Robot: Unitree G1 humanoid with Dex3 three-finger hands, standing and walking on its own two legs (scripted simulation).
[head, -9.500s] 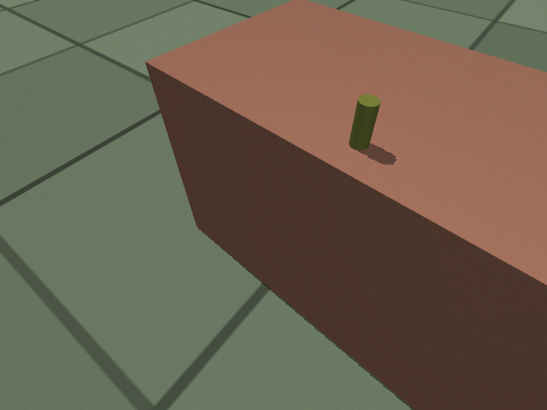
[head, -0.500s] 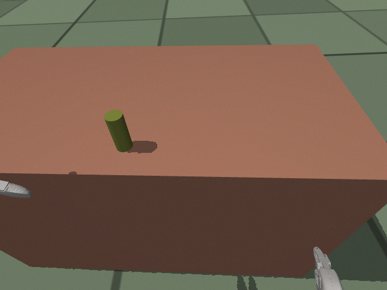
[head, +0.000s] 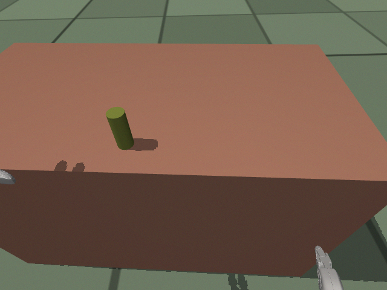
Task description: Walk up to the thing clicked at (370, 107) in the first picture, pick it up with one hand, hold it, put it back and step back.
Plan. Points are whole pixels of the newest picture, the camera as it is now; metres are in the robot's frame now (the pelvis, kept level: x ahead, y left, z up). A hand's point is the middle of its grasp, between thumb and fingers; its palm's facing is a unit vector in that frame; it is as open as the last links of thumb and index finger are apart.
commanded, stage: go down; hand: left
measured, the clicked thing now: (120, 129) +0.46 +0.20 +0.08
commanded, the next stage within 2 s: approach in 1.86 s
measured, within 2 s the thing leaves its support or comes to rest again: neither
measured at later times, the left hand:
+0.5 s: hand out of the picture +0.35 +0.38 +0.20, palm faces +0.22 -0.97 -0.09, open 17.6 cm
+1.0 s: hand out of the picture +0.37 +0.39 +0.20, palm faces +0.20 -0.98 -0.04, open 17.7 cm
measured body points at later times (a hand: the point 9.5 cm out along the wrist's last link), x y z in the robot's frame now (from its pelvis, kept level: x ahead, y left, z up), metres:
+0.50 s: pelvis +0.01 +0.00 +0.00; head +0.02 +0.00 +0.45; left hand +0.33 +0.43 +0.21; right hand +0.16 -0.26 -0.09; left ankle +0.01 +0.12 -0.74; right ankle +0.00 -0.14 -0.74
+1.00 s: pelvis +0.02 +0.00 +0.00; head +0.04 +0.01 +0.45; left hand +0.35 +0.44 +0.20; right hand +0.17 -0.25 -0.09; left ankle +0.01 +0.12 -0.74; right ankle +0.00 -0.14 -0.74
